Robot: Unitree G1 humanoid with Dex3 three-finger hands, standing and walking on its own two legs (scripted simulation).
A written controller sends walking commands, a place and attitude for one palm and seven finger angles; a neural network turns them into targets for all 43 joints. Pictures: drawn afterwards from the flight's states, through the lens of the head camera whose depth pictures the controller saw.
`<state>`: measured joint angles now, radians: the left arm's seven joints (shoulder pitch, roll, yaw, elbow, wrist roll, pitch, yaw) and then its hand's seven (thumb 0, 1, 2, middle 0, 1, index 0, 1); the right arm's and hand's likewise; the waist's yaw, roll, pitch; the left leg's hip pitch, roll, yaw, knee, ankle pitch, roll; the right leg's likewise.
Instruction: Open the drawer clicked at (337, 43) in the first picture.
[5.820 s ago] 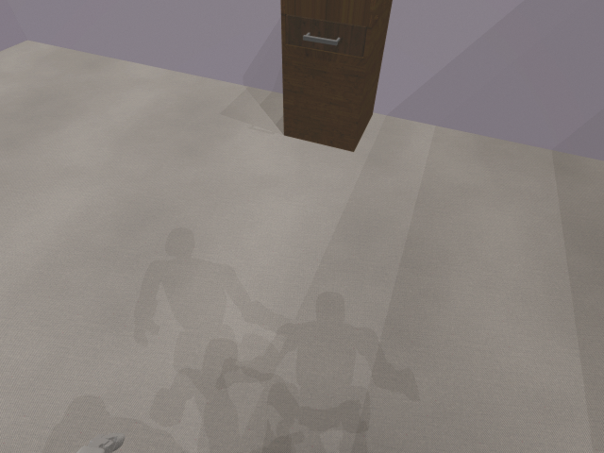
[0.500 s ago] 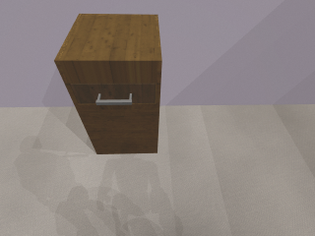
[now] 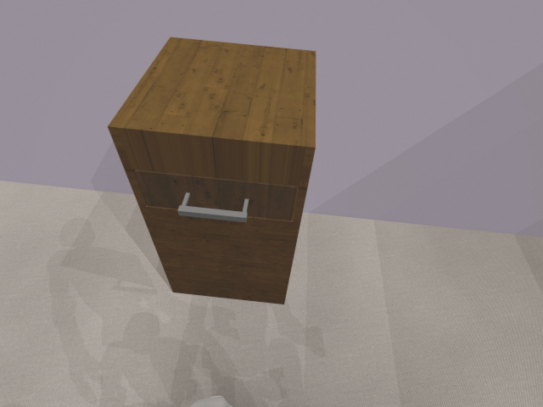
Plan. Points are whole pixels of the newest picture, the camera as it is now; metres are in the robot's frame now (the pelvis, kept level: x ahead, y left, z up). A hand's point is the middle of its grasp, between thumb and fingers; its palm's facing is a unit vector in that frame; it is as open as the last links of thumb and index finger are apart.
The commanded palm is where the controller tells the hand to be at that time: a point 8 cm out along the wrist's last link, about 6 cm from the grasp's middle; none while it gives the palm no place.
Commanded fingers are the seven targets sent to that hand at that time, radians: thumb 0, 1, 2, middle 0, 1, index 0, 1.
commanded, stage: come to a stop and stand still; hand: left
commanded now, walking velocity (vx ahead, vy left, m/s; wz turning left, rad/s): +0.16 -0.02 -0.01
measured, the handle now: (214, 207) +0.57 +0.18 -0.15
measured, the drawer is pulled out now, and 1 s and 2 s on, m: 0.00 0.00 0.00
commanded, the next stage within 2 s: look again from close up in 1.08 s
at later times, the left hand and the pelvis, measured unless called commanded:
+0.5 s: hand out of the picture +0.12 +0.14 -0.14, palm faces +0.02 -0.96 -0.28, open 7.3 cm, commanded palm none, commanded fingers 0.00 0.90 0.90 -0.20 -0.30 -0.20 -0.30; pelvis +0.05 -0.04 +0.01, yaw +0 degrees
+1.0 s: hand out of the picture +0.00 +0.19 -0.15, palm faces +0.08 -0.98 -0.19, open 7.4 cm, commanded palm none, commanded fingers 0.00 0.90 0.90 -0.20 -0.30 -0.20 -0.30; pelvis +0.00 +0.00 +0.03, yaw +0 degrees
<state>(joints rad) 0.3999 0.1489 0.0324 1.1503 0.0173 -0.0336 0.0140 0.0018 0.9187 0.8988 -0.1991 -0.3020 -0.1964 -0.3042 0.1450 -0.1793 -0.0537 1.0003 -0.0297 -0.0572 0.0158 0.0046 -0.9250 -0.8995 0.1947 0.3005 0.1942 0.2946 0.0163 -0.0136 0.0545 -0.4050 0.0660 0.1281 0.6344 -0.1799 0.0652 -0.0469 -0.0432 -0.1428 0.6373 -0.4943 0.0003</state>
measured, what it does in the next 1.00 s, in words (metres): steps on the spot: right foot, then left foot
